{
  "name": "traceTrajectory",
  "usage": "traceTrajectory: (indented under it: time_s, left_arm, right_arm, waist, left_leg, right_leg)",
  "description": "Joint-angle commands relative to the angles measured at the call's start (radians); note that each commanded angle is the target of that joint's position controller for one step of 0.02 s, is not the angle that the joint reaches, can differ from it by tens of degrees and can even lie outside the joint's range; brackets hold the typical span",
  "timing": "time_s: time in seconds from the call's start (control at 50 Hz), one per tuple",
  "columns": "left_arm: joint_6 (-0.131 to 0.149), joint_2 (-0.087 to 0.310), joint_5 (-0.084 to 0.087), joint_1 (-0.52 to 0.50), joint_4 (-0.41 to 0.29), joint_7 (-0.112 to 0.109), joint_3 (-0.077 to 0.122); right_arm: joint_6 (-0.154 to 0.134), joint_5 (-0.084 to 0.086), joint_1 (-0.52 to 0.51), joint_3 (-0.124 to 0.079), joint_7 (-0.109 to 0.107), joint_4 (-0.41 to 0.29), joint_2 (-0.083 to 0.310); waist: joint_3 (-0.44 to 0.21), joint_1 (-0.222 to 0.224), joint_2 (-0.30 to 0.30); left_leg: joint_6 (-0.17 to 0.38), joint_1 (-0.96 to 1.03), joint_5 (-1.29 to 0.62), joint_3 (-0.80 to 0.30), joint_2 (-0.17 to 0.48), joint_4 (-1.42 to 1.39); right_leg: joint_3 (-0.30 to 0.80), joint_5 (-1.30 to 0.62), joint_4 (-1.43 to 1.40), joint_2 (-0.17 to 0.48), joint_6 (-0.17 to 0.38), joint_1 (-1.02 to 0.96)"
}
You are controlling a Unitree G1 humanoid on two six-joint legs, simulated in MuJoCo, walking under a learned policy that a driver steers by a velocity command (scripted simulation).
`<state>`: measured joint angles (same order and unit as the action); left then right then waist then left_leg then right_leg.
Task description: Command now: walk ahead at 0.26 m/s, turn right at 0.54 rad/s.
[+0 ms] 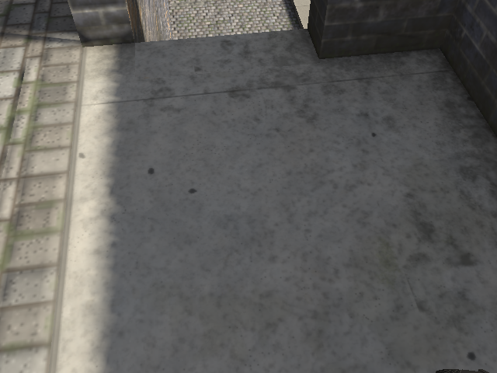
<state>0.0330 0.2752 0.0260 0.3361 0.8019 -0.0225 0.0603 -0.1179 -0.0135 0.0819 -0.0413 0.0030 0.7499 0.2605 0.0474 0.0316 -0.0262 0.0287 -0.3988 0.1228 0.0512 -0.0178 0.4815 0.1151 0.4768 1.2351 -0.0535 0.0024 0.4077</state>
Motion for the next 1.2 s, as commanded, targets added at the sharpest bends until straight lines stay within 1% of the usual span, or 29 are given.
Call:
traceTrajectory:
  time_s: [0.02, 0.06, 0.1, 0.16, 0.26, 0.3, 0.32, 0.34, 0.36, 0.38, 0.42, 0.46, 0.52, 0.6, 0.66, 0.68, 0.7, 0.72, 0.74, 0.76, 0.8, 0.84, 0.94, 1.06, 1.1, 1.14, 1.16, 1.18, 1.2]
  left_arm:
    - [-0.018, 0.077, -0.008, 0.044, -0.085, -0.005, 0.030]
    - [-0.026, 0.023, -0.007, 0.032, -0.112, -0.007, 0.015]
    - [-0.025, 0.018, -0.017, 0.001, -0.139, -0.005, 0.007]
    - [-0.020, 0.025, -0.020, -0.058, -0.160, 0.012, 0.000]
    - [-0.022, 0.061, -0.025, -0.154, -0.209, 0.027, 0.009]
    - [-0.016, 0.087, -0.032, -0.121, -0.198, 0.024, 0.023]
    - [-0.017, 0.152, -0.042, -0.092, -0.207, 0.012, 0.039]
    - [-0.026, 0.185, -0.058, -0.111, -0.236, 0.000, 0.034]
    - [-0.022, 0.099, -0.062, -0.074, -0.217, 0.005, 0.011]
    - [-0.013, 0.080, -0.057, -0.091, -0.206, 0.013, 0.004]
    - [-0.004, 0.090, -0.045, -0.174, -0.205, 0.018, 0.006]
    - [-0.008, 0.123, -0.036, -0.175, -0.184, 0.016, 0.021]
    - [-0.006, 0.137, -0.023, -0.141, -0.155, 0.008, 0.032]
    - [0.014, 0.129, -0.012, -0.137, -0.128, 0.005, 0.037]
    - [0.007, 0.110, -0.001, -0.168, -0.119, 0.007, 0.034]
    - [0.008, 0.069, -0.007, -0.199, -0.130, 0.008, 0.022]
    - [0.015, -0.015, -0.016, -0.241, -0.154, 0.014, -0.001]
    - [0.034, 0.022, 0.004, -0.262, -0.201, 0.015, 0.010]
    - [0.050, 0.093, 0.016, -0.266, -0.190, 0.015, 0.027]
    - [0.055, 0.112, 0.013, -0.228, -0.172, 0.021, 0.035]
    - [0.056, 0.104, -0.016, -0.205, -0.146, 0.021, 0.037]
    - [0.055, 0.066, -0.022, -0.216, -0.140, 0.026, 0.031]
    - [0.055, 0.005, -0.011, -0.331, -0.172, 0.040, 0.006]
    - [0.068, 0.022, 0.002, -0.451, -0.222, 0.075, -0.002]
    - [0.075, 0.058, -0.001, -0.396, -0.217, 0.076, 0.011]
    - [0.075, 0.139, -0.003, -0.122, -0.141, 0.057, 0.052]
    - [0.069, 0.219, -0.020, 0.088, -0.102, 0.039, 0.075]
    - [0.064, 0.266, -0.036, 0.113, -0.084, 0.046, 0.076]
    - [0.064, 0.161, -0.036, 0.094, -0.090, 0.044, 0.051]
  right_arm:
    - [0.001, -0.010, 0.046, -0.019, 0.003, -0.022, 0.083]
    - [-0.005, -0.011, 0.046, -0.028, 0.006, 0.004, 0.112]
    - [-0.002, -0.002, 0.048, -0.039, 0.000, 0.018, 0.144]
    - [0.021, 0.016, 0.025, -0.041, -0.007, 0.024, 0.160]
    - [0.051, 0.039, 0.069, -0.042, -0.002, 0.064, 0.190]
    - [0.058, 0.046, 0.101, -0.028, -0.003, 0.082, 0.150]
    - [0.053, 0.018, 0.142, -0.009, -0.001, 0.082, 0.099]
    - [0.049, -0.015, 0.209, 0.016, 0.008, 0.076, 0.037]
    - [0.060, -0.001, 0.161, 0.014, 0.005, 0.070, 0.062]
    - [0.073, 0.019, 0.122, 0.000, 0.002, 0.063, 0.114]
    - [0.102, 0.014, 0.120, -0.012, -0.013, 0.085, 0.126]
    - [0.115, 0.014, 0.156, -0.012, -0.015, 0.109, 0.112]
    - [0.100, 0.027, 0.095, -0.014, -0.015, 0.095, 0.106]
    - [0.059, 0.027, 0.084, -0.012, -0.004, 0.102, 0.089]
    - [0.046, 0.022, 0.197, -0.015, 0.005, 0.160, 0.077]
    - [0.046, 0.021, 0.277, -0.019, 0.003, 0.187, 0.089]
    - [0.044, 0.016, 0.386, -0.029, -0.005, 0.207, 0.147]
    - [0.042, 0.004, 0.371, -0.059, 0.003, 0.196, 0.268]
    - [0.028, -0.002, 0.305, -0.048, -0.001, 0.163, 0.217]
    - [0.017, 0.008, 0.255, -0.036, -0.004, 0.147, 0.168]
    - [0.012, 0.022, 0.225, -0.028, 0.002, 0.132, 0.144]
    - [0.015, 0.014, 0.260, -0.017, 0.002, 0.142, 0.117]
    - [0.029, 0.016, 0.338, -0.014, -0.008, 0.164, 0.132]
    - [0.045, 0.034, 0.400, -0.024, -0.011, 0.190, 0.161]
    - [0.051, 0.038, 0.380, -0.033, -0.014, 0.188, 0.182]
    - [0.056, 0.032, 0.339, -0.034, -0.015, 0.173, 0.184]
    - [0.051, 0.008, 0.328, -0.015, -0.014, 0.135, 0.133]
    - [0.033, 0.027, 0.479, 0.023, -0.008, 0.128, -0.018]
    - [0.018, 0.060, 0.413, -0.012, -0.006, 0.141, 0.115]
  waist:
    - [-0.101, -0.006, 0.098]
    - [-0.079, 0.004, 0.118]
    - [-0.119, 0.004, 0.105]
    - [-0.160, -0.009, 0.106]
    - [-0.135, -0.033, 0.125]
    - [-0.141, -0.018, 0.104]
    - [-0.201, -0.029, -0.003]
    - [-0.238, -0.075, -0.196]
    - [-0.275, -0.019, -0.199]
    - [-0.231, -0.017, -0.148]
    - [-0.187, -0.045, -0.090]
    - [-0.182, -0.054, -0.092]
    - [-0.107, -0.021, -0.140]
    - [-0.095, -0.029, -0.114]
    - [-0.102, -0.097, -0.075]
    - [-0.100, -0.129, -0.038]
    - [-0.101, -0.157, 0.150]
    - [0.011, -0.146, 0.318]
    - [0.068, -0.126, 0.221]
    - [0.066, -0.088, 0.189]
    - [0.036, -0.072, 0.140]
    - [0.010, -0.077, 0.124]
    - [0.024, -0.121, 0.129]
    - [0.085, -0.135, 0.138]
    - [0.050, -0.078, 0.153]
    - [-0.133, 0.072, 0.148]
    - [-0.315, 0.144, 0.033]
    - [-0.498, 0.056, -0.266]
    - [-0.431, 0.093, -0.182]
  left_leg:
    - [0.190, 0.187, -0.432, -0.215, 0.286, -0.200]
    - [0.221, 0.136, -0.534, -0.143, 0.273, -0.243]
    - [0.240, 0.176, -0.609, -0.109, 0.290, -0.241]
    - [0.220, 0.184, -0.550, -0.036, 0.266, -0.234]
    - [0.174, 0.248, -0.355, -0.064, 0.280, -0.142]
    - [0.104, 0.212, -0.206, -0.052, 0.220, -0.035]
    - [0.033, 0.137, -0.037, 0.005, 0.152, 0.095]
    - [-0.041, -0.043, 0.394, 0.047, 0.053, 0.267]
    - [-0.069, -0.089, 0.539, -0.050, 0.064, 0.376]
    - [-0.077, -0.108, 0.524, -0.078, 0.080, 0.439]
    - [-0.091, -0.090, 0.451, -0.098, 0.101, 0.443]
    - [-0.096, -0.020, 0.360, -0.051, 0.078, 0.423]
    - [-0.053, -0.054, 0.322, -0.024, 0.060, 0.367]
    - [0.011, 0.026, 0.269, -0.017, 0.053, 0.175]
    - [0.050, 0.258, 0.139, 0.021, 0.015, -0.015]
    - [0.070, 0.355, 0.185, -0.048, 0.064, -0.054]
    - [0.127, 0.467, 0.353, -0.322, 0.264, -0.198]
    - [0.251, 0.441, 0.585, -0.646, 0.435, -0.351]
    - [0.263, 0.402, 0.626, -0.671, 0.437, -0.367]
    - [0.224, 0.425, 0.551, -0.585, 0.390, -0.354]
    - [0.172, 0.441, 0.345, -0.435, 0.327, -0.359]
    - [0.152, 0.416, 0.112, -0.298, 0.269, -0.363]
    - [0.134, 0.358, -0.122, -0.130, 0.205, -0.359]
    - [0.141, 0.434, -0.166, -0.151, 0.280, -0.317]
    - [0.127, 0.461, -0.369, -0.165, 0.293, -0.236]
    - [0.085, 0.363, -0.618, -0.113, 0.224, 0.063]
    - [0.048, 0.115, -0.310, -0.083, 0.158, 0.391]
    - [-0.001, -0.212, 0.433, -0.109, -0.012, 0.720]
    - [0.006, -0.290, 0.435, -0.217, 0.030, 0.836]
  right_leg:
    - [-0.016, -0.061, 0.023, 0.128, -0.021, 0.154]
    - [-0.041, -0.097, -0.097, 0.118, -0.029, 0.137]
    - [-0.040, -0.175, -0.221, 0.121, -0.029, 0.129]
    - [-0.075, -0.323, -0.408, 0.112, -0.023, 0.035]
    - [-0.108, -0.327, -0.641, 0.079, 0.013, -0.031]
    - [-0.117, -0.471, -0.820, 0.058, 0.057, -0.176]
    - [0.026, -0.787, -0.821, 0.197, 0.100, -0.322]
    - [0.233, -1.026, -0.792, 0.387, 0.238, -0.450]
    - [0.295, -0.900, -0.841, 0.425, 0.328, -0.413]
    - [0.262, -0.804, -0.863, 0.381, 0.309, -0.373]
    - [0.181, -0.736, -0.875, 0.325, 0.247, -0.287]
    - [0.140, -0.429, -0.942, 0.282, 0.229, -0.192]
    - [0.181, -0.011, -1.041, 0.272, 0.228, -0.158]
    - [0.177, -0.013, -1.046, 0.278, 0.222, -0.161]
    - [0.112, 0.039, -0.973, 0.220, 0.173, -0.040]
    - [0.070, 0.041, -0.870, 0.175, 0.134, 0.051]
    - [-0.057, 0.025, -0.555, 0.071, 0.062, 0.223]
    - [-0.118, 0.070, -0.391, 0.011, 0.046, 0.462]
    - [-0.031, -0.002, -0.272, 0.084, 0.053, 0.514]
    - [-0.015, -0.107, -0.241, 0.104, 0.058, 0.548]
    - [-0.034, -0.235, -0.250, 0.139, 0.045, 0.525]
    - [-0.075, -0.349, -0.274, 0.141, 0.023, 0.458]
    - [-0.136, -0.520, -0.508, 0.120, -0.002, 0.326]
    - [-0.142, -0.464, -0.684, 0.096, 0.035, 0.259]
    - [-0.143, -0.397, -0.723, 0.066, 0.064, 0.145]
    - [-0.161, -0.418, -0.743, 0.038, 0.116, -0.265]
    - [0.056, -0.426, -0.689, 0.248, 0.178, -0.629]
    - [0.528, -0.169, -0.833, 0.493, 0.312, -0.896]
    - [0.568, -0.074, -0.921, 0.472, 0.279, -0.796]
